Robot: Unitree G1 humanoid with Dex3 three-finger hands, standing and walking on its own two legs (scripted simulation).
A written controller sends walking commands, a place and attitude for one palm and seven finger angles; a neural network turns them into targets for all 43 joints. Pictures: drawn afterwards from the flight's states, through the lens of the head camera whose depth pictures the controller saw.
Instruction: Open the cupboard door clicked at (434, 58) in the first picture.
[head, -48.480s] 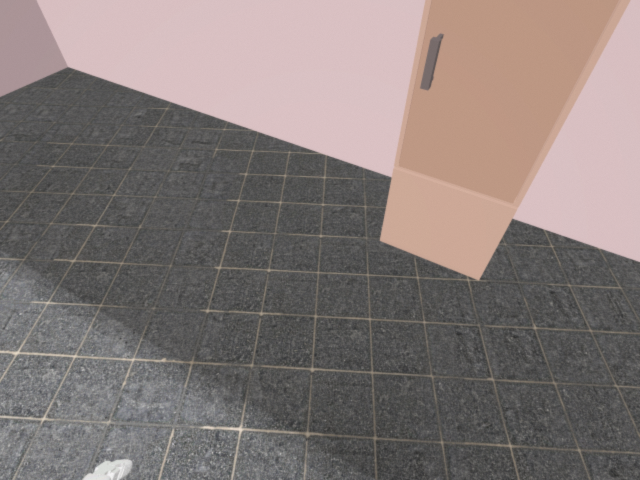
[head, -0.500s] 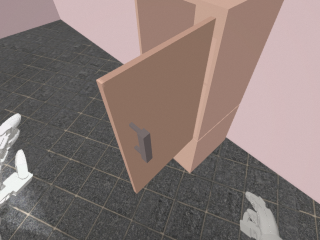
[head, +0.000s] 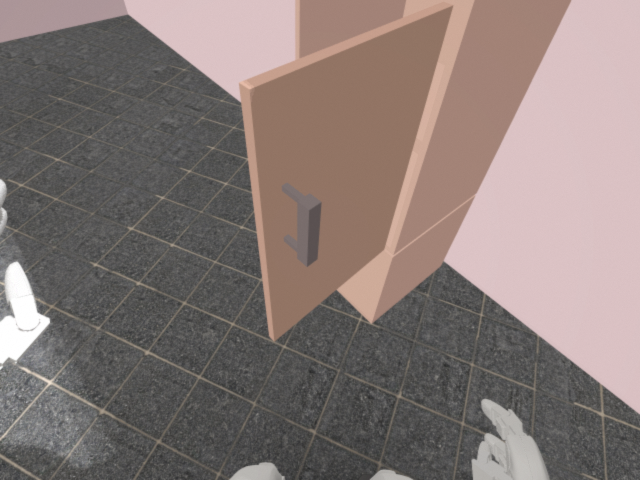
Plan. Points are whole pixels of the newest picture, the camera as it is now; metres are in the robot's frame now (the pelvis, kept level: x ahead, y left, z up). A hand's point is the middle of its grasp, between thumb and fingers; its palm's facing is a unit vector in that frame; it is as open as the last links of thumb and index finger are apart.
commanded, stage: step back with the hand held close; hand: left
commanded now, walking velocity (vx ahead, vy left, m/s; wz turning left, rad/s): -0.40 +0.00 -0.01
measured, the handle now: (298, 224) +0.45 +0.07 +0.05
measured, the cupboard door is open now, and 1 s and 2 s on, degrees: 94 94 94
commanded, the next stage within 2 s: stop stepping back and stand still in 0.64 s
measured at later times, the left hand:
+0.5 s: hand (41, 395) +0.15 +0.22 +0.18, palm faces +0.27 -0.80 -0.53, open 7.4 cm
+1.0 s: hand out of the picture -0.01 +0.22 +0.18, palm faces +0.44 -0.77 -0.46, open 7.4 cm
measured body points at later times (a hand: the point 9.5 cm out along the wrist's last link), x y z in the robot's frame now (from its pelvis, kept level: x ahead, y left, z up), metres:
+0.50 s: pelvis -0.08 -0.03 +0.02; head -0.03 +0.00 +0.47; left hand +0.13 +0.26 +0.21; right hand +0.12 -0.27 -0.04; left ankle +0.01 +0.07 -0.72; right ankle -0.13 -0.13 -0.70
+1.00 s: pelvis -0.21 -0.04 +0.01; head -0.20 -0.02 +0.46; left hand -0.04 +0.26 +0.21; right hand -0.07 -0.28 -0.07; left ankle -0.27 +0.07 -0.72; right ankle -0.17 -0.14 -0.72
